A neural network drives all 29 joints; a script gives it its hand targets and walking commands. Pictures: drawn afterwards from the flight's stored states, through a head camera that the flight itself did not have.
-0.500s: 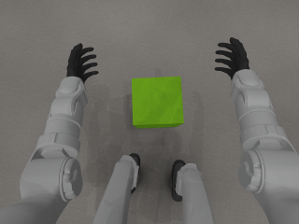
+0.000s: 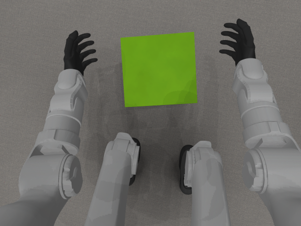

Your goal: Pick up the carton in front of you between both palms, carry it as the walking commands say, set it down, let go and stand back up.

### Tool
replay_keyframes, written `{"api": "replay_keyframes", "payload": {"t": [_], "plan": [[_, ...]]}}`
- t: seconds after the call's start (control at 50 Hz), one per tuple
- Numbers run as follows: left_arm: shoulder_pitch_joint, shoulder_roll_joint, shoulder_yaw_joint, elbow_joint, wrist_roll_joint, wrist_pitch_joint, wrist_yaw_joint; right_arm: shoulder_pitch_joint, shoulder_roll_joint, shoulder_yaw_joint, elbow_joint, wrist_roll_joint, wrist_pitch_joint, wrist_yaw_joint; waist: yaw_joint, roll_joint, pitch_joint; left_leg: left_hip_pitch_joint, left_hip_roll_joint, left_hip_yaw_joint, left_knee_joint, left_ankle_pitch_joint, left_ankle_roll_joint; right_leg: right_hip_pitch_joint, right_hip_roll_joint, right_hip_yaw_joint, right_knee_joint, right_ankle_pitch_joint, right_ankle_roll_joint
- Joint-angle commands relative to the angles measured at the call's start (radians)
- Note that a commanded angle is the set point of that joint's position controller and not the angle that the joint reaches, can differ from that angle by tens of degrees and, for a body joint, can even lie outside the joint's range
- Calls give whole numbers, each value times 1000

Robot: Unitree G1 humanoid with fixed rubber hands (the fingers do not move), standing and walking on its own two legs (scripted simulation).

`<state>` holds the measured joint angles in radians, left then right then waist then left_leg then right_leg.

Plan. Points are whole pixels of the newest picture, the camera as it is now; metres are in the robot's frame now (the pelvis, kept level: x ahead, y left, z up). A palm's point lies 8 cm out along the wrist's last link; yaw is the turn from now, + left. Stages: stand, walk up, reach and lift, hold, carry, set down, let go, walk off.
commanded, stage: reach and lift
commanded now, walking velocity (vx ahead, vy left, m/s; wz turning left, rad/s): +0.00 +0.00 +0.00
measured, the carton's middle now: (159, 77) +0.48 +0.02 -0.37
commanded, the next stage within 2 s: none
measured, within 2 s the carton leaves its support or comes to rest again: leaves its support in 1.24 s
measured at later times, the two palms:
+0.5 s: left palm (102, 73) +0.47 +0.21 -0.31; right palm (219, 68) +0.51 -0.16 -0.31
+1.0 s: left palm (110, 72) +0.47 +0.18 -0.30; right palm (206, 65) +0.51 -0.12 -0.30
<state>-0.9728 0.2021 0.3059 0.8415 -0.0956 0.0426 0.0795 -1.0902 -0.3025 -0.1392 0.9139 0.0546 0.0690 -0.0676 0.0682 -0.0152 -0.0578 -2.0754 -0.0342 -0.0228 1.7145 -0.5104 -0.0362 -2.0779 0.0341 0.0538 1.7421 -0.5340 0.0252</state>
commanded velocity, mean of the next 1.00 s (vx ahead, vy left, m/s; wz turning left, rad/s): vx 0.00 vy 0.00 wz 0.00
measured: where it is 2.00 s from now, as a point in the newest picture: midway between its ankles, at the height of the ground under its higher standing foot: (157, 173)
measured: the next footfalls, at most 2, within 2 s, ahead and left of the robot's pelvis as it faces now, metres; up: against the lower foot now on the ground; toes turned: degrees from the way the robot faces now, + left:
none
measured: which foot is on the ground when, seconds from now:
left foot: down 0.00-1.00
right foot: down 0.00-1.00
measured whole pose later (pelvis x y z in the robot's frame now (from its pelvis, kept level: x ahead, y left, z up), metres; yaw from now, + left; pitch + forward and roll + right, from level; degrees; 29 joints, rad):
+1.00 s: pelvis -0.04 +0.00 -0.12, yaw +0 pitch +39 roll +1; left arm -1.37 0.24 0.10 1.14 -0.25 -0.02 0.16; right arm -1.47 -0.33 0.05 1.19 0.22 0.01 -0.14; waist 0.07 0.00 0.31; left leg -2.29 -0.04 -0.02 2.13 -0.51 -0.04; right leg -2.28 0.04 0.05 2.15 -0.55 0.04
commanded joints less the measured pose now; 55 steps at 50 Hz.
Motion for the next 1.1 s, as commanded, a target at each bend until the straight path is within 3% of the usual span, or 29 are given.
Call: {"api": "replay_keyframes", "payload": {"t": [0.0,0.04,0.1,0.12,0.14,0.2,0.28,0.32,0.36,0.38,0.48,0.5,0.54,0.56,0.58,0.64,0.66,0.74,0.82,0.84,0.88,0.94,0.96,0.98,1.0,1.02,1.04,1.06,1.08], "plan": [[-177,153,-20,-140,-54,-21,7,-279,-83,51,-188,65,-9,-29,52,-121,-1133,475,-30,100,-45,402,-14,734,23,-82,-12,432,30],[-253,175,-69,-162,-68,-2,12,-303,-116,17,-151,53,8,-31,8,-78,-1127,472,-23,90,-2,349,-16,665,24,-78,6,369,12],[-292,159,-62,-122,-84,10,28,-344,-144,28,-85,64,14,-36,34,-53,-1025,412,-11,102,37,261,-31,576,20,-72,60,252,3],[-340,169,-70,-51,-103,19,33,-384,-132,39,-75,67,16,-38,-28,-99,-967,350,5,88,63,229,-31,575,18,-65,60,250,3],[-358,151,-55,-58,-109,14,39,-423,-181,62,-79,70,9,-31,22,-79,-963,338,2,106,87,192,-39,555,8,-68,90,187,7],[-440,193,-71,22,-94,0,51,-466,-165,95,42,103,4,-25,48,-77,-862,345,14,89,121,158,-25,435,3,-57,113,109,6],[-511,190,-90,106,-97,-23,58,-521,-232,69,135,134,-30,-28,39,23,-812,422,24,53,181,196,-25,301,-7,-67,193,119,12],[-536,198,-79,172,-101,-30,62,-540,-219,133,161,151,-38,-29,50,-47,-791,414,19,49,203,236,-22,340,-6,-63,221,147,15],[-569,214,-135,108,-133,-52,60,-556,-241,106,158,163,-62,-33,2,-15,-919,453,22,63,254,289,-32,394,-16,-62,251,222,9],[-555,184,-141,146,-141,-53,57,-573,-234,131,134,166,-66,-29,49,-29,-881,433,7,61,245,306,-26,338,-18,-68,263,215,12],[-561,245,-131,204,-179,-64,65,-644,-234,164,79,171,-68,-43,24,-124,-937,452,14,32,307,355,-11,431,-15,-63,303,273,26],[-581,226,-141,139,-171,-70,62,-614,-212,161,93,177,-71,-41,70,-72,-911,428,2,71,305,347,-24,424,-5,-57,297,259,18],[-577,184,-182,183,-198,-61,55,-579,-164,183,101,190,-65,-32,20,-85,-880,390,4,80,293,328,-28,445,5,-61,284,279,13],[-508,192,-164,265,-201,-63,50,-603,-175,196,123,199,-63,-34,69,-117,-858,376,1,81,315,339,-22,434,-11,-54,292,265,18],[-548,226,-147,182,-185,-73,55,-566,-174,168,109,180,-59,-41,21,-88,-830,363,6,76,295,287,-26,433,-5,-55,280,235,25],[-570,219,-128,224,-157,-60,50,-597,-170,169,108,168,-52,-38,66,-92,-792,334,2,68,285,275,-19,400,0,-48,286,217,20],[-572,214,-125,198,-167,-59,53,-591,-175,174,157,172,-50,-41,32,-110,-805,333,7,83,292,254,-25,421,-8,-56,284,211,21],[-552,152,-170,209,-144,-65,47,-542,-167,119,182,142,-59,-48,25,10,-762,353,6,70,278,281,-30,335,3,-52,271,216,8],[-558,175,-136,198,-143,-71,58,-611,-171,156,148,150,-73,-46,41,-71,-779,362,1,53,285,267,-13,334,-4,-54,270,188,10],[-602,156,-167,162,-150,-70,61,-598,-147,157,163,151,-76,-43,-15,-75,-809,392,2,49,261,257,-18,346,12,-71,256,173,6],[-611,123,-179,188,-158,-75,66,-639,-99,183,137,192,-75,-44,55,-28,-812,397,-13,73,261,277,-13,337,20,-42,244,191,3],[-658,38,-235,169,-172,-83,65,-644,3,206,187,181,-86,-46,3,-51,-771,342,-19,58,243,243,-17,378,26,-62,258,205,-1],[-665,1,-232,215,-150,-88,57,-678,16,210,174,166,-87,-40,49,-15,-753,400,-28,71,258,276,-12,317,28,-37,229,189,-2],[-696,-9,-223,169,-144,-84,53,-703,75,237,131,161,-87,-37,28,-64,-786,386,-28,55,272,284,-10,361,29,-40,249,201,2],[-737,-166,-259,169,-134,-79,37,-703,211,235,196,164,-88,-18,38,-37,-771,375,-43,61,246,289,-9,360,51,-56,259,222,-9],[-792,-329,-322,156,-167,-75,8,-739,328,265,176,142,-91,2,-19,-58,-772,370,-57,54,249,264,-14,359,57,-75,263,211,-15],[-855,-446,-348,153,-143,-64,-30,-856,482,317,136,155,-81,35,46,-67,-758,380,-63,58,275,319,-10,342,64,-45,255,241,-15],[-927,-568,-365,138,-146,-52,-69,-883,628,326,110,133,-77,70,-15,-96,-746,368,-72,55,294,268,1,326,66,-70,272,202,-7],[-922,-667,-380,133,-124,-36,-98,-889,675,306,123,114,-65,93,17,-77,-744,357,-88,62,279,251,-11,331,67,-80,281,190,-4]]}}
